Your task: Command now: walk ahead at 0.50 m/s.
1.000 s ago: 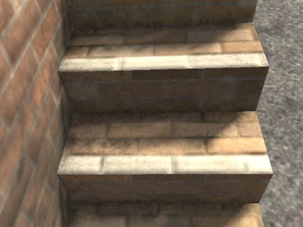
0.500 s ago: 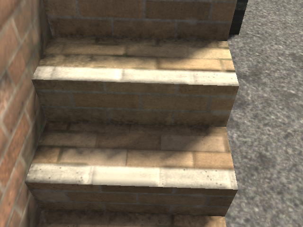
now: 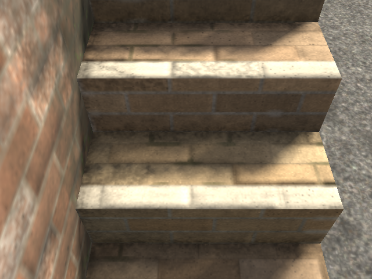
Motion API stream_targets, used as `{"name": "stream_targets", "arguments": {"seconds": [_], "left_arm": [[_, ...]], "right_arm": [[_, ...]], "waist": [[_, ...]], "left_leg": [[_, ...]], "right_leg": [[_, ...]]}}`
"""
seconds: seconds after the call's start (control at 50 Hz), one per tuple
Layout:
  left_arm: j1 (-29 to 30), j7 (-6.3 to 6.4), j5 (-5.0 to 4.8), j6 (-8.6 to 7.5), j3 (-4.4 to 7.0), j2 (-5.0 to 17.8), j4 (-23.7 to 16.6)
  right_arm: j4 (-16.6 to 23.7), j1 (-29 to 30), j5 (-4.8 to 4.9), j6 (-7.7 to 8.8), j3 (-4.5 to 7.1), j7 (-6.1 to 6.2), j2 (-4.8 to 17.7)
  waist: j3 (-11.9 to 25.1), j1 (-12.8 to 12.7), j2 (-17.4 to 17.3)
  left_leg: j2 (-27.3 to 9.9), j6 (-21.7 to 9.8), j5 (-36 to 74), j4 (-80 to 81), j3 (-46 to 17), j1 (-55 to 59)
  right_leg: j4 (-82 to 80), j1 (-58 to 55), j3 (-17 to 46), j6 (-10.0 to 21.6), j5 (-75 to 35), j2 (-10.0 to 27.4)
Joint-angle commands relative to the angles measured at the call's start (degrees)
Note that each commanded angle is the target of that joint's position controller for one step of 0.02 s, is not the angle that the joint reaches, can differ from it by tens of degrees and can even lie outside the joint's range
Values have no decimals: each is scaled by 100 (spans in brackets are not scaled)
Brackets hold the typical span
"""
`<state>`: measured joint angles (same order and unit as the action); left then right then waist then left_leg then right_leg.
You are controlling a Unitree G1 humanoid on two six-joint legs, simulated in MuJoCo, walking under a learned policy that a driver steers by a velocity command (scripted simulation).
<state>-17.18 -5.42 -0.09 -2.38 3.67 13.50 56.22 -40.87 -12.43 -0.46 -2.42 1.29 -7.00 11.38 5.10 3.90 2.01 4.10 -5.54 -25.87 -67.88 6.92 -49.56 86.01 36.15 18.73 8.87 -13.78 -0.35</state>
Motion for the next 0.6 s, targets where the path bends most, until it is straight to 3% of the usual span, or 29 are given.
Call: {"name": "stream_targets", "arguments": {"seconds": [0.02, 0.04, 0.06, 0.08, 0.1, 0.12, 0.14, 0.16, 0.18, 0.2, 0.22, 0.26, 0.28, 0.3, 0.32, 0.34, 0.36, 0.38, 0.4, 0.42, 0.44, 0.48, 0.5, 0.52, 0.54, 0.56, 0.58, 0.6], "left_arm": [[-180, 450, -266, -55, -112, 103, -598], [-396, 599, -274, 30, -156, 49, -633], [-386, 648, -189, 102, -186, 107, -703], [-442, 637, -217, 135, -192, 155, -680], [-135, 573, -358, 148, -240, 85, -806], [104, 543, -298, 154, -221, 231, -914], [263, 551, -231, 110, -286, 95, -898], [563, 589, -206, 130, -363, -74, -1067], [893, 583, -97, 128, -424, -73, -1196], [918, 576, -80, 116, -484, -179, -1277], [888, 549, -92, 114, -521, -218, -1307], [891, 548, -144, 100, -493, -55, -1304], [887, 539, -135, 132, -444, 19, -1277], [1273, 548, -191, 151, -416, 90, -1422], [1606, 480, -150, 218, -429, 64, -1493], [1741, 418, -95, 281, -454, -53, -1474], [1802, 380, -21, 283, -509, -183, -1416], [2196, 349, -26, 287, -489, -140, -1433], [2651, 305, 63, 287, -509, -153, -1524], [3124, 290, 90, 311, -581, -332, -1642], [3229, 245, 121, 313, -612, -497, -1628], [2972, 135, 213, 482, -744, -698, -1550], [2745, 62, 219, 566, -742, -617, -1517], [2539, 2, 224, 641, -695, -450, -1473], [2738, -20, 137, 673, -586, -170, -1546], [2897, -9, -22, 731, -439, 177, -1608], [2457, 134, 410, 680, -533, -291, -1087], [2236, 217, 158, 558, -507, -117, -1182]], "right_arm": [[-840, -341, -61, 313, -200, -276, -430], [-923, -267, -356, 321, -320, -408, -717], [-997, -167, -243, 393, -377, -453, -762], [-908, 241, 71, 511, -383, -513, -774], [-976, 231, 25, 581, -365, -488, -650], [-1166, -197, -47, 589, -160, -381, -52], [-1519, -767, -224, 581, -100, -306, 84], [-1801, -1415, -349, 611, -152, -307, 76], [-2239, -2152, -529, 666, -271, -287, -142], [-2420, -2359, -602, 719, -337, -323, -314], [-2470, -2322, -646, 757, -383, -368, -336], [-2333, -1943, -641, 831, -344, -399, -90], [-2179, -1685, -521, 841, -327, -414, 32], [-2075, -1626, -524, 843, -283, -400, 160], [-2212, -1976, -559, 860, -266, -313, 233], [-2403, -2458, -549, 874, -287, -264, 144], [-2512, -2773, -510, 851, -307, -271, 106], [-2583, -2968, -460, 833, -291, -287, 112], [-2692, -3167, -456, 848, -329, -312, -63], [-2870, -3389, -477, 809, -345, -340, -165], [-2960, -3355, -437, 826, -376, -317, -302], [-3164, -3310, -464, 809, -424, -311, -58], [-3107, -2816, -514, 789, -425, -327, 65], [-2859, -2068, -482, 810, -413, -324, 273], [-2800, -2161, -465, 843, -403, -299, 534], [-2816, -2295, -445, 834, -347, -285, 742], [-1789, -1046, 731, 1051, -74, 1114, 406], [-1713, -1142, 678, 1084, -18, 1490, 795]], "waist": [[491, -562, 120], [459, -674, 85], [711, -783, -102], [683, -941, -83], [637, -885, -70], [696, -607, -585], [489, -447, -615], [232, -339, -650], [95, -219, -770], [-119, -283, -555], [-235, -412, -447], [-585, -589, -480], [-482, -740, -584], [-508, -641, -609], [-508, -487, -830], [-494, -355, -908], [-475, -272, -970], [-523, -149, -1025], [-493, -76, -1180], [-322, 72, -1332], [-371, 32, -1343], [-251, -273, -1399], [-114, -593, -1022], [154, -906, -779], [709, -803, -808], [983, -701, -729], [775, -1029, 280], [955, -1066, -644]], "left_leg": [[-1251, -931, 931, 3664, -3469, 2285], [-1206, -936, 2046, 3642, -2834, 2267], [-1350, -933, 2653, 3846, -2708, 2404], [-1308, -713, 2646, 4052, -2258, 2076], [-1346, -427, 2238, 4159, -1944, 1801], [-1478, -654, 1641, 4403, -2148, 2037], [-1530, -575, 789, 4489, -2468, 2583], [-1538, -482, 117, 4538, -2732, 2927], [-1529, -512, -89, 4456, -3034, 3531], [-1484, -418, -146, 4442, -2929, 4026], [-1491, -318, -157, 4520, -2782, 4197], [-1366, -62, 23, 4675, -2381, 3893], [-1376, 83, 130, 4794, -2164, 3450], [-1344, 267, 332, 5068, -1870, 2898], [-1451, 250, 243, 5230, -2006, 2825], [-1569, 205, 269, 5333, -2181, 3155], [-1651, 146, 475, 5372, -2304, 3551], [-1703, 123, 1022, 5526, -2278, 3807], [-1718, -59, 1453, 5648, -2255, 4020], [-1650, -238, 2084, 5724, -1998, 4209], [-1765, -365, 3125, 5697, -1985, 4361], [-1961, -615, 5516, 5505, -1613, 5225], [-1980, -514, 7127, 5406, -1123, 5235], [-1864, -387, 8668, 5384, -627, 4485], [-1809, -454, 10890, 5270, -701, 3893], [-1664, -190, 12573, 5116, -815, 3845], [-1867, 558, 13730, 4537, -656, 5261], [-2113, 710, 14999, 3550, -1033, 5489]], "right_leg": [[2733, 2965, 222, -238, 34, -459], [2537, 3268, 161, -250, -143, -443], [2605, 3526, -22, -302, 367, -357], [2254, 3165, -230, -512, 942, -179], [2350, 3174, -491, -656, 1382, 69], [3339, 3573, -878, -660, 1854, 54], [4407, 4381, -853, -429, 1973, -61], [4969, 5093, -730, -119, 1860, -235], [6135, 5956, -653, 252, 2108, -399], [6359, 6571, -554, 497, 1915, -493], [6401, 6907, -629, 593, 1715, -431], [5987, 7057, -1015, 379, 1319, -188], [5578, 6737, -1180, 153, 1065, 19], [4983, 6250, -1487, 16, 950, 187], [4975, 6390, -1864, -94, 976, 409], [4917, 6712, -2002, -120, 955, 589], [4806, 7097, -2069, -112, 1001, 732], [4760, 7327, -2337, -171, 1468, 859], [4258, 7244, -2541, -38, 1845, 922], [3676, 6830, -2769, 119, 2127, 922], [3369, 6543, -2789, 174, 2232, 1006], [3170, 6555, -2782, 256, 2461, 903], [2692, 5926, -2846, 371, 2615, 825], [1950, 4360, -3101, 431, 2621, 580], [1527, 2699, -3452, 357, 2620, 83], [876, 1752, -3587, 257, 2784, -301], [-605, 902, -3436, 4, 4275, -748], [-1553, 404, -3204, 5, 4822, -972]]}}
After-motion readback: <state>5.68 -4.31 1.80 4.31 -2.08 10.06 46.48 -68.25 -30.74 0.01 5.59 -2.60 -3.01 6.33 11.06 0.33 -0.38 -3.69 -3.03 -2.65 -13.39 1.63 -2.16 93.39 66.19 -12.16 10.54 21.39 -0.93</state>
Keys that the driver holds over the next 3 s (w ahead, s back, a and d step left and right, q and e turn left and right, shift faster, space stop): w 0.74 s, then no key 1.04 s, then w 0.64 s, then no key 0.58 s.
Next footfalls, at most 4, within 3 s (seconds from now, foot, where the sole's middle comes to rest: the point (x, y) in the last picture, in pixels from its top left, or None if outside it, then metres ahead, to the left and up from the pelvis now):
0.66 right None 0.37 -0.08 -0.47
1.02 left None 0.37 0.09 -0.47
1.48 right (255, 180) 0.56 -0.18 -0.28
2.14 left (152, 166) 0.62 0.08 -0.28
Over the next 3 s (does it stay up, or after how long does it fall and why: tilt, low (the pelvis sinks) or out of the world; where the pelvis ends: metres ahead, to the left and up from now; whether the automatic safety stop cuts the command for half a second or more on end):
stays up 0.82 -0.07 0.69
